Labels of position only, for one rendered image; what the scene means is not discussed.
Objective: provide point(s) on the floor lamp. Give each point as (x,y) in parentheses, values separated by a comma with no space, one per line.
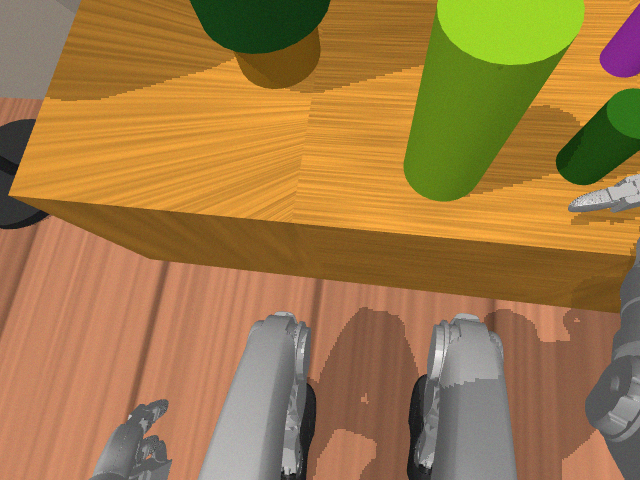
(15,214)

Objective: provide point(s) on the left robot hand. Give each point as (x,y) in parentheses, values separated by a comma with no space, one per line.
(126,450)

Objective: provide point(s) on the potted plant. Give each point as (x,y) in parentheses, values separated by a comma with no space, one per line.
(276,42)

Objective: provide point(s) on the right robot hand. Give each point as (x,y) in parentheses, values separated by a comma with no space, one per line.
(623,196)

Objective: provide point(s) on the right robot foot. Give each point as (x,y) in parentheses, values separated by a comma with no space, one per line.
(416,471)

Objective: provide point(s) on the left robot foot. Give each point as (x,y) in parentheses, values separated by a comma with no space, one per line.
(306,434)

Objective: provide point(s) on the right robot arm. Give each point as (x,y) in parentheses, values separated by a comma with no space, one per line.
(613,405)

